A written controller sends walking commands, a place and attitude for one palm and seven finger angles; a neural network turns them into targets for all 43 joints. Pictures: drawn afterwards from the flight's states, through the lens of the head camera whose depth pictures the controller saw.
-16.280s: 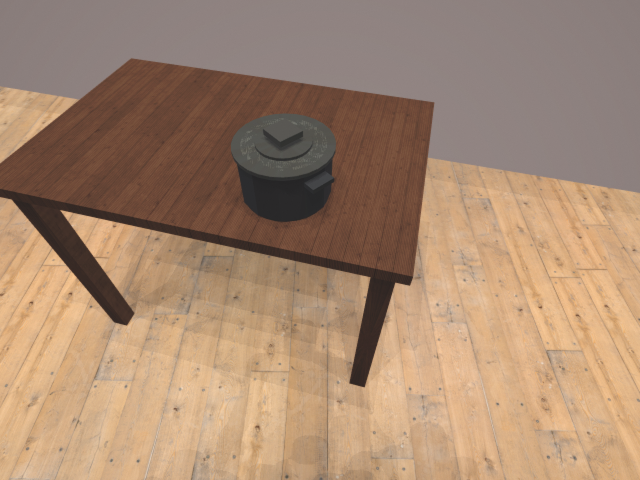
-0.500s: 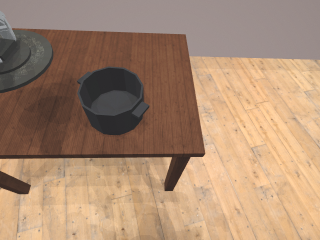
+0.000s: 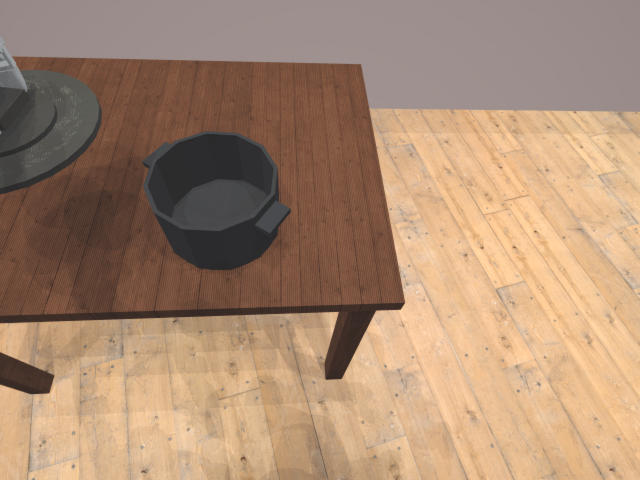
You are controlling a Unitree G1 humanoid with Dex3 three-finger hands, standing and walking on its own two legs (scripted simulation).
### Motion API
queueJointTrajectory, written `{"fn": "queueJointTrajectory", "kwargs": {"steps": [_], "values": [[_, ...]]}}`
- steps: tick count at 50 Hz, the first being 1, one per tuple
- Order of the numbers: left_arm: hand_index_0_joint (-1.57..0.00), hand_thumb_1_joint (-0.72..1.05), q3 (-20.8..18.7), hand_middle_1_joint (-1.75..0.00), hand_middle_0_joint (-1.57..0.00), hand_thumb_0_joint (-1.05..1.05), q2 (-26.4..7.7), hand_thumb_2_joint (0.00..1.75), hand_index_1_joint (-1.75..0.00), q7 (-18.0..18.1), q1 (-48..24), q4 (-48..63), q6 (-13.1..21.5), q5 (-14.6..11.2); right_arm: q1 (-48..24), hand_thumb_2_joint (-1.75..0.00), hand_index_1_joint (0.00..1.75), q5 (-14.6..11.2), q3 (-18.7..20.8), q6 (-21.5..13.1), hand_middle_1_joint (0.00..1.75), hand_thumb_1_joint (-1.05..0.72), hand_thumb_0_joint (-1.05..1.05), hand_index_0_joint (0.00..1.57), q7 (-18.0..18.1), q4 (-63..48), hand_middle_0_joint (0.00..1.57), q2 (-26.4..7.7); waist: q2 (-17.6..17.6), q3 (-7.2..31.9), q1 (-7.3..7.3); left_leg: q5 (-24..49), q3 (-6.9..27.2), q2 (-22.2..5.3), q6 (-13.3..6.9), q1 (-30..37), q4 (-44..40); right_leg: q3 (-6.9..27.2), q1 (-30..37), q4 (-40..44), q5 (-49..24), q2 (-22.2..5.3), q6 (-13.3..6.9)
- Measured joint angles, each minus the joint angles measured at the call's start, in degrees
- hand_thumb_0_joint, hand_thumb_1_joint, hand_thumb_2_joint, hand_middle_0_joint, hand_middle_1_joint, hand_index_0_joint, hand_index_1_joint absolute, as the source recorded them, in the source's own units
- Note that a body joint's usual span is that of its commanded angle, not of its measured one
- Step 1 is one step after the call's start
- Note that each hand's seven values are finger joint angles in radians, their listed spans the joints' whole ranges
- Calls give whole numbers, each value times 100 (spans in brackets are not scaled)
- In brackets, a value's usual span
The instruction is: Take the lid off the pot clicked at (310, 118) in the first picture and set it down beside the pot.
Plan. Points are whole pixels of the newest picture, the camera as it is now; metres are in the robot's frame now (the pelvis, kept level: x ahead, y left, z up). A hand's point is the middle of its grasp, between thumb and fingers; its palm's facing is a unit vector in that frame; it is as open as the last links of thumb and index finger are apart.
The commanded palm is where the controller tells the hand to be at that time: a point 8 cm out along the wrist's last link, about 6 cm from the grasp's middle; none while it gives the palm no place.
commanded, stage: lower the lid onto the table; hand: left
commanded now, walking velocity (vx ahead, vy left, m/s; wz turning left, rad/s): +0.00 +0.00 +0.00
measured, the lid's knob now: out of the picture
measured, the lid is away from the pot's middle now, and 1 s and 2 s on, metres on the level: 0.21 0.22 0.23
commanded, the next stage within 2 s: none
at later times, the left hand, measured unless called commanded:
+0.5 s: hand out of the picture +0.48 +0.33 +0.15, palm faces -0.42 -0.15 -0.90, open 8.8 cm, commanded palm +0.53 +0.34 +0.22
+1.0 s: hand out of the picture +0.48 +0.33 +0.12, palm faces -0.45 -0.15 -0.88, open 8.8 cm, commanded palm +0.54 +0.34 +0.18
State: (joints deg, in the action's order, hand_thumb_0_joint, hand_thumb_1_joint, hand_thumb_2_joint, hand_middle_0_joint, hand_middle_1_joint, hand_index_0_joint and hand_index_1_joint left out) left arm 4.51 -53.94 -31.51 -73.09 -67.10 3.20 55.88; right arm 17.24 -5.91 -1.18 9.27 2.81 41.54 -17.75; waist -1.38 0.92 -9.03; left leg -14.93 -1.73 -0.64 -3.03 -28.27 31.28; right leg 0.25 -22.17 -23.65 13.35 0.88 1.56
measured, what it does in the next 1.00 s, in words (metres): stands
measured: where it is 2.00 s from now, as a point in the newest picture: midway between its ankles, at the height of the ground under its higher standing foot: outside the picture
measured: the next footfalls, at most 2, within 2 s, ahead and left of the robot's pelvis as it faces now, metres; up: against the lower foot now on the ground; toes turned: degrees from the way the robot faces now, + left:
none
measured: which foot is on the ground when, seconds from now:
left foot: down 0.00-1.00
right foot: down 0.00-1.00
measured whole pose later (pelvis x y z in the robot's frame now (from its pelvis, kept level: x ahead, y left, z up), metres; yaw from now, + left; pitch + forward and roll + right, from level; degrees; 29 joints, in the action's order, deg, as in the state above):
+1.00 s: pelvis -0.01 +0.00 -0.01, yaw -1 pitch +15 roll -3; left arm 3.5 -54.0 -27.7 -69.3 -70.0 5.8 56.8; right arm 20.2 -5.8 -1.1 9.2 4.8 42.1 -17.3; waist -1.4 2.5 -10.2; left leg -17.4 -1.7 -1.2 -3.2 -36.3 38.2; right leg 0.3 -30.2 -30.6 15.8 1.4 1.8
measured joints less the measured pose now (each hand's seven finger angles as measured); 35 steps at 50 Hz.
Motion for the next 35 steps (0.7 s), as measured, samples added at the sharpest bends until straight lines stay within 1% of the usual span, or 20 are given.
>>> {"fn": "queueJointTrajectory", "kwargs": {"steps": [4, 10, 14, 18, 24, 29, 35], "values": [[-45, 21, -64, -98, -56, -4, -63, 85, -89, 42, 38, -33, 32, 32, 79, -90, 30, 1, 9, 15, 30, -91, 0, 21, 11, 5, 21, -20, 10, -3, -15, -25, -9, -5, -4, -52, 49, 10, -52, -42, 18, 4, 5], [-45, 21, 27, -98, -56, -4, -73, 85, -89, 78, 43, -97, -4, 25, 198, -90, 30, 0, 47, 38, 30, -91, 0, 21, 14, 93, 21, -39, 6, 18, 5, -48, 5, 7, -17, -149, 111, -4, -136, -91, 41, -7, 19], [-45, 21, 68, -98, -56, -4, -18, 85, -89, 76, 107, 18, -8, 31, 264, -90, 30, 24, 85, 33, 30, -91, 0, 21, 19, 130, 21, -17, 13, 47, 26, -46, 14, 17, -19, -191, 123, -14, -172, -101, 42, -16, 21], [-45, 21, 68, -98, -56, -4, 27, 85, -89, 131, 98, -74, 29, -17, 252, -90, 30, 20, 78, 31, 30, -91, 0, 21, 16, 143, 21, -4, 11, 75, 3, -64, 19, 19, -24, -251, 182, -19, -232, -162, 64, -18, 29], [-45, 21, 32, -98, -56, -4, 106, 85, -89, 197, 179, -107, 104, 41, 212, -90, 30, 27, 55, 15, 30, -91, 0, 21, 49, 91, 21, 18, -9, 99, -26, -84, 3, 11, -30, -339, 266, -3, -334, -264, 87, -12, 32], [-45, 21, -80, -98, -56, -4, 49, 85, -89, 258, 250, -181, 189, 80, 175, -90, 30, 16, 13, -3, 30, -91, 0, 21, 95, 24, 21, 39, -5, 111, -78, -124, -24, -17, -29, -420, 363, 27, -434, -372, 119, 12, 33], [-45, 21, -107, -98, -56, -4, 40, 85, -89, 320, 282, -213, 226, 124, 225, -90, 30, 22, 13, 0, 30, -91, 0, 21, 122, 14, 21, 42, -22, 132, -69, -151, -16, -24, -25, -522, 449, 21, -538, -467, 154, 19, 31]]}}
